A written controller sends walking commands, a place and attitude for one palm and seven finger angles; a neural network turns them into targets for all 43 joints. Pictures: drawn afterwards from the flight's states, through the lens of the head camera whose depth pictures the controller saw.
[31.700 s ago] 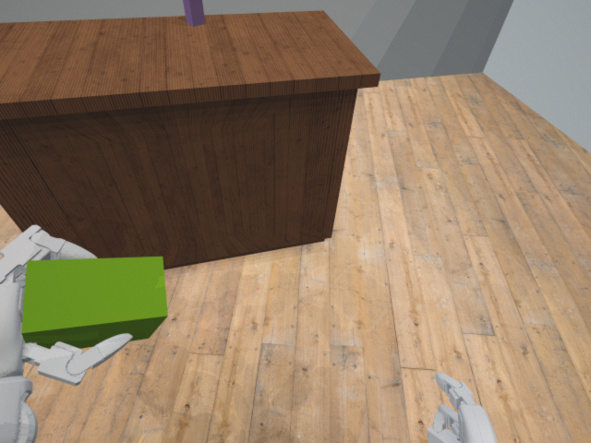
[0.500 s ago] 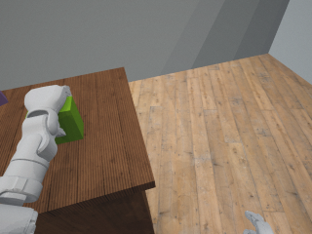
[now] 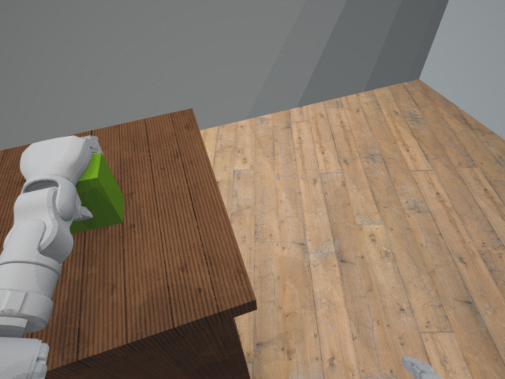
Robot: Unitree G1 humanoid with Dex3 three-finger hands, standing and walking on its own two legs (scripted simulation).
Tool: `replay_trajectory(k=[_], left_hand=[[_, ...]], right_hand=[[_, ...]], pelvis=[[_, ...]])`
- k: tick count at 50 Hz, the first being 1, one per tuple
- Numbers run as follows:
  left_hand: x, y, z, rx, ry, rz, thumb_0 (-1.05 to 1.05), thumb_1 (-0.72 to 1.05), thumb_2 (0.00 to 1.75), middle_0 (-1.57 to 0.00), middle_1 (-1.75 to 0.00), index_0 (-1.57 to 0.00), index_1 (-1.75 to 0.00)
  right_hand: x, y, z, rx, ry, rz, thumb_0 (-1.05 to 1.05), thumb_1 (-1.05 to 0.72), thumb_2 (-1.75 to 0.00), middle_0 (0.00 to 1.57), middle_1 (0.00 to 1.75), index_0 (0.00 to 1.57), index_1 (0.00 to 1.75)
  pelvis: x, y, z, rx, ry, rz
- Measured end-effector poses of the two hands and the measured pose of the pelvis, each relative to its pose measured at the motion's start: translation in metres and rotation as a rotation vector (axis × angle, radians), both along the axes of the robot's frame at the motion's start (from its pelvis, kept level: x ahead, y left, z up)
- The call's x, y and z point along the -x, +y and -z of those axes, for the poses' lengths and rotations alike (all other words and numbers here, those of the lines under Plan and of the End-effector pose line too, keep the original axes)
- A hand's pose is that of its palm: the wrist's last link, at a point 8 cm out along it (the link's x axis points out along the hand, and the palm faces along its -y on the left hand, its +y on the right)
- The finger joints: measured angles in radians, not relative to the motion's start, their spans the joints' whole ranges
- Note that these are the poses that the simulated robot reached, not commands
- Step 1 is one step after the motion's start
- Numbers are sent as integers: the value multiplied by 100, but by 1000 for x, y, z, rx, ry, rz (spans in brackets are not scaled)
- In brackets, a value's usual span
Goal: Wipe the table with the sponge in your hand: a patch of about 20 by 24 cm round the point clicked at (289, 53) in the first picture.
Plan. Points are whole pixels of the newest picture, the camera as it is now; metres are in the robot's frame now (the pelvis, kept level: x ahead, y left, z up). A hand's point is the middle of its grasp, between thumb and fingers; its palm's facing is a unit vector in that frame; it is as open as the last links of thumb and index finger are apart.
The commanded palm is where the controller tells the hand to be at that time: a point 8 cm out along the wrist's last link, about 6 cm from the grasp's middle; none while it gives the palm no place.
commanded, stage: slide back across to the first lane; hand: left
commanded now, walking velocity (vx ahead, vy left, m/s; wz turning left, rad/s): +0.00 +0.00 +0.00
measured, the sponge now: (85, 202) +0.36 +0.33 +0.09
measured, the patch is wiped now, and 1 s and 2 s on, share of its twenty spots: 0.90 0.90 1.00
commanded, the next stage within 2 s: wipe back along the first lane in 0.38 s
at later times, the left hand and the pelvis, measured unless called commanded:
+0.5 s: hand (20, 197) +0.33 +0.39 +0.14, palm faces -0.08 +0.02 -1.00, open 10.4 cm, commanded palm +0.31 +0.38 +0.19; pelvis +0.00 +0.01 +0.00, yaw +2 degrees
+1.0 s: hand (23, 221) +0.29 +0.36 +0.13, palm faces +0.03 -0.01 -1.00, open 10.4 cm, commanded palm +0.26 +0.36 +0.17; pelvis -0.01 +0.01 +0.00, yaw +2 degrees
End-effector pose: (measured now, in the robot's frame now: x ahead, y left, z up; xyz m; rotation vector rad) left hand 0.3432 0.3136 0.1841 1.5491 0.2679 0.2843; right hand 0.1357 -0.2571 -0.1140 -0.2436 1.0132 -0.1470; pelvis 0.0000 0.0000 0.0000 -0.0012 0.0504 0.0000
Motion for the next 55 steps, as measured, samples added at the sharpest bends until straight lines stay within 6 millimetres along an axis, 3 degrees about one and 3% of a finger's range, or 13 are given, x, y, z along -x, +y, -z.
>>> replay_trajectory(k=[12, 17, 22, 27, 35, 40, 55], left_hand=[[30, 47, -5, -15, 35, -137, 0, -52, 105, -69, -132, -70, -132], [34, 58, -7, -21, 71, -130, 0, -52, 105, -69, -132, -70, -131], [33, 62, -7, -19, 91, -93, 0, -52, 105, -69, -132, -71, -131], [32, 70, -7, -26, 88, -75, 0, -52, 105, -69, -132, -71, -131], [43, 61, -3, -23, 38, -45, 0, -52, 105, -68, -133, -70, -132], [55, 54, -1, -10, 7, -48, 0, -51, 105, -68, -133, -69, -133], [81, 38, 1, -4, -8, -116, 0, -51, 105, -67, -134, -69, -133]], right_hand=[[-43, 25, -12, -6, -69, -83, 1, -91, -90, 20, 30, 20, 30], [-57, 30, -18, 8, -100, -108, 1, -91, -90, 20, 30, 20, 30], [-58, 31, -19, 19, -99, -110, 1, -91, -90, 20, 30, 20, 30], [-46, 28, -15, 25, -62, -92, 1, -91, -90, 20, 30, 20, 30], [-21, 24, -4, 9, 6, -67, 1, -91, -90, 20, 30, 20, 30], [-18, 27, -2, -7, 8, -68, 1, -91, -90, 20, 30, 20, 30], [-56, 44, -21, -35, -139, -143, 1, -91, -90, 20, 30, 20, 30]], pelvis=[[-1, 5, -2, 4, -20, -27], [-2, 7, -2, 8, -15, -41], [-3, 10, -2, 10, -13, -44], [-2, 11, -2, 11, -5, -38], [-1, 16, -2, 11, -1, -30], [2, 17, -2, 9, -12, -28], [12, 8, -3, 2, -51, -39]])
